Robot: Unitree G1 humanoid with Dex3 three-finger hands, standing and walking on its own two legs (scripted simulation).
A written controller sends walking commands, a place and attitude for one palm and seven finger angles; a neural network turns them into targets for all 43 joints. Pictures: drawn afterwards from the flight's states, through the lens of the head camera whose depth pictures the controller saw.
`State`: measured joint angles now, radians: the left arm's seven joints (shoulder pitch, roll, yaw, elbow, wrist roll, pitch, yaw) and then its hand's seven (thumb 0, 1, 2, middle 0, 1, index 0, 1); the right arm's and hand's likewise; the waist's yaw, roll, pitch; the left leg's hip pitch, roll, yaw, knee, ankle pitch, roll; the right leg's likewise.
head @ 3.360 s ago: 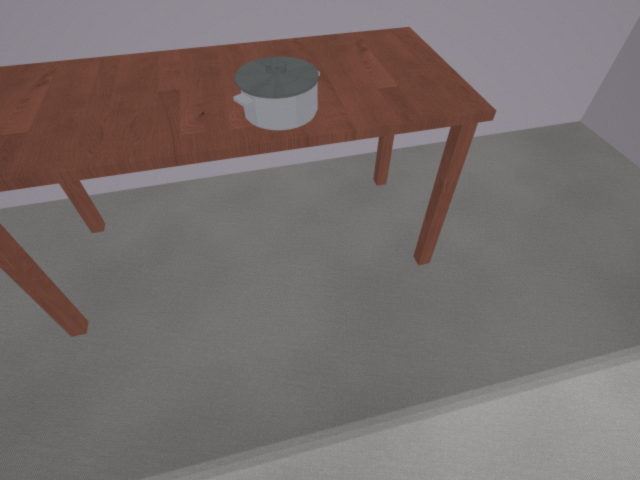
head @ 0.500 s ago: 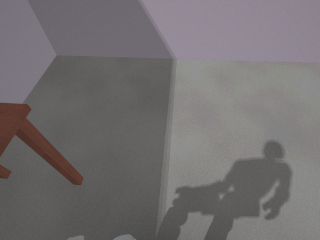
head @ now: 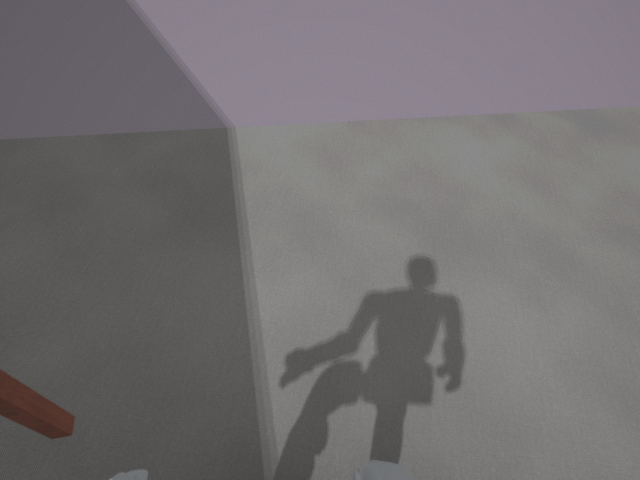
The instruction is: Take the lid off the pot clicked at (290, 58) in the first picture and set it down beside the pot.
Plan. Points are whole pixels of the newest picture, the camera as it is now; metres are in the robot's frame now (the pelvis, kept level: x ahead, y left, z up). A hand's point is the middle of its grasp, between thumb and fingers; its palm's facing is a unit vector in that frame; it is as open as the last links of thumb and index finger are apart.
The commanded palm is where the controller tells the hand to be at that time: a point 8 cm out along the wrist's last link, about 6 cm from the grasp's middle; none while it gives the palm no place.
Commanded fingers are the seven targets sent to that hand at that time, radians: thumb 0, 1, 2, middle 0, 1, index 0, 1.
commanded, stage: walk to a spot facing it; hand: left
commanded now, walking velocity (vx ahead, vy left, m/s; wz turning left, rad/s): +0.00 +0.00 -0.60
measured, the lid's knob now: out of the picture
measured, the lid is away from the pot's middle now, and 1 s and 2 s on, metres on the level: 0.00 0.00 0.00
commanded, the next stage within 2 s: turn to face it in 0.52 s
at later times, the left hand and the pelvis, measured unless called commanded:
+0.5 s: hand out of the picture +0.13 +0.13 -0.16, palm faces -0.26 -0.94 -0.22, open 7.4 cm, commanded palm none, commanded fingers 0.00 0.90 0.90 -0.20 -0.30 -0.20 -0.30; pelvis +0.03 -0.04 +0.00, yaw -17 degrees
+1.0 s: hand (257, 375) +0.29 +0.11 -0.16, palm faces -0.27 -0.94 -0.19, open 7.4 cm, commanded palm none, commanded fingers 0.00 0.90 0.90 -0.20 -0.30 -0.20 -0.30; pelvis +0.14 -0.03 +0.00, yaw -16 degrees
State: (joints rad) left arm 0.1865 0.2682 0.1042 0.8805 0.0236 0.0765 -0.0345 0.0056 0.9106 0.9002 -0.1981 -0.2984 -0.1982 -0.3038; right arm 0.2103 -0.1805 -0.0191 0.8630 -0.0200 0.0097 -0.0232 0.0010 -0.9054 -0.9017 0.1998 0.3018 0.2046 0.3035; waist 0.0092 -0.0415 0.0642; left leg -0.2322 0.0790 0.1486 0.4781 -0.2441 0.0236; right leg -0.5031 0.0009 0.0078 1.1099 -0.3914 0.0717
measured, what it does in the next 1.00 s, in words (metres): walks ahead, turning right: right foot, then left foot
